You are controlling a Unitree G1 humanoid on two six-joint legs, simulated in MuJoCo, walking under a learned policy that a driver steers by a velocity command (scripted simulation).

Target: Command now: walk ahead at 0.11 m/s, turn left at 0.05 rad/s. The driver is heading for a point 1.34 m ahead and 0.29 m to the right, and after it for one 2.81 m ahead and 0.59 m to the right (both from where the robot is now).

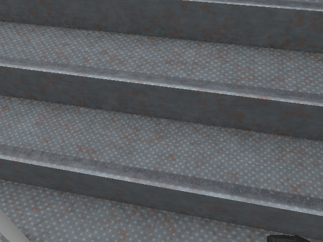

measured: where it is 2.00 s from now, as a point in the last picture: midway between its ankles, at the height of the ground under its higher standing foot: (203, 50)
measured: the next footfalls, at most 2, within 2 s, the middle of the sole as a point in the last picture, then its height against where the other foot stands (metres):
right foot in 0.62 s outside the picture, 0.17 m higher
left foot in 1.10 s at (154, 150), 0.17 m higher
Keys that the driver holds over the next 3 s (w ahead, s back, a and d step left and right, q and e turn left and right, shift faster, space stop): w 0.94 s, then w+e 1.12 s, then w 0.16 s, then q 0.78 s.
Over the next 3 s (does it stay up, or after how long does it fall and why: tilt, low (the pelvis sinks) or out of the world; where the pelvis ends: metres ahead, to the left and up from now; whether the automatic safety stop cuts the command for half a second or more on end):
stays up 1.34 -0.17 0.70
